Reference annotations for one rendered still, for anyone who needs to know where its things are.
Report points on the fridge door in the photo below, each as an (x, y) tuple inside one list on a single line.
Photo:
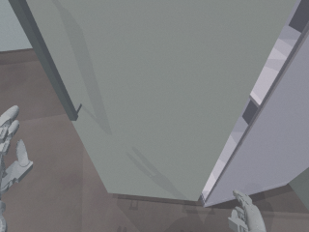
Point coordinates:
[(161, 82)]

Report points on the left robot hand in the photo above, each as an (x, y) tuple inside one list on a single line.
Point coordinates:
[(22, 166)]

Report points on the handle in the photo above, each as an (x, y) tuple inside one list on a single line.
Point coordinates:
[(33, 33)]

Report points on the right robot hand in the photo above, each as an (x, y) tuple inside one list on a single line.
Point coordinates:
[(246, 219)]

